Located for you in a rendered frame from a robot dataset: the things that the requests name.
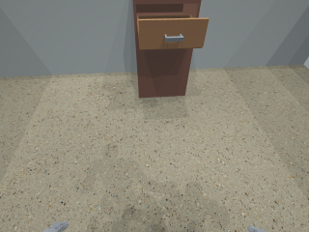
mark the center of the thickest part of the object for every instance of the drawer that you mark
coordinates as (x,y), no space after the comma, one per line
(153,28)

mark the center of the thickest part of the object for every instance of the handle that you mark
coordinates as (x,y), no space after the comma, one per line
(179,38)

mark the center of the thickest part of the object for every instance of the robot left hand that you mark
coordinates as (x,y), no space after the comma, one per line
(57,227)

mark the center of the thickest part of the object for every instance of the cabinet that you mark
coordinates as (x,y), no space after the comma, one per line
(163,72)

